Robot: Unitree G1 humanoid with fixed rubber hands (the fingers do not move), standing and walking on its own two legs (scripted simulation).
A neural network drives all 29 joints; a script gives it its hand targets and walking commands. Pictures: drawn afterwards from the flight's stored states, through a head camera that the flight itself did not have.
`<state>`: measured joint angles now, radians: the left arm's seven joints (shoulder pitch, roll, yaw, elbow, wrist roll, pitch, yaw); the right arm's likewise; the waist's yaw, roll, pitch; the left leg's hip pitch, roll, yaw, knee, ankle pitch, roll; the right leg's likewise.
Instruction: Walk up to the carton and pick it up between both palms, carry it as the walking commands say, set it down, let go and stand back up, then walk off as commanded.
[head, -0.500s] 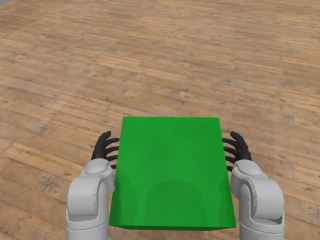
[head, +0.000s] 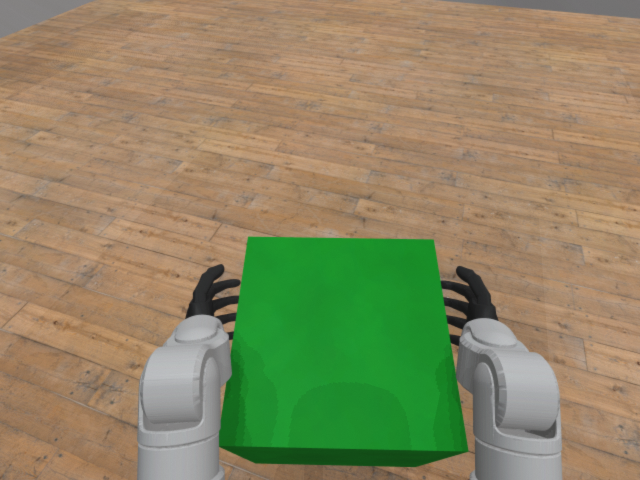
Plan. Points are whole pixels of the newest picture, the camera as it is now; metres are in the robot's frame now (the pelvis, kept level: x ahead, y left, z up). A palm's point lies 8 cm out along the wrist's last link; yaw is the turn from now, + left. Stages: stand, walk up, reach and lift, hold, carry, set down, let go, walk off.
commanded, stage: carry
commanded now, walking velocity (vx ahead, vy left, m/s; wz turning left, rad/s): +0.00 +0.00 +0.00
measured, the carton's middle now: (337, 360) +0.27 +0.00 +0.00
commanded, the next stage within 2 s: hold in 0.28 s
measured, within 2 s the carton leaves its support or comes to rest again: neither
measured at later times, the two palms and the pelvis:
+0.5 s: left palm (220, 342) +0.28 +0.15 +0.03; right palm (460, 352) +0.27 -0.15 +0.03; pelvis +0.00 +0.01 +0.01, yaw -1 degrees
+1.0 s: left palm (222, 318) +0.33 +0.16 +0.01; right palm (447, 325) +0.31 -0.15 +0.02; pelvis +0.02 +0.02 +0.01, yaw -2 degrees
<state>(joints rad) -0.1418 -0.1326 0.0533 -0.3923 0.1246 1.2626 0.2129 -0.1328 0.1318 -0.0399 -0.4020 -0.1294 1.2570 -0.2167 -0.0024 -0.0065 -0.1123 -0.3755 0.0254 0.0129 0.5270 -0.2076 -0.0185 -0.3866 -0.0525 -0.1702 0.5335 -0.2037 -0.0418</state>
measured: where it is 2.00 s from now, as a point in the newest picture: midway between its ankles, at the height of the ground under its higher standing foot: outside the picture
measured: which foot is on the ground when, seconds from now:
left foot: down 0.00-1.00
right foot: down 0.00-1.00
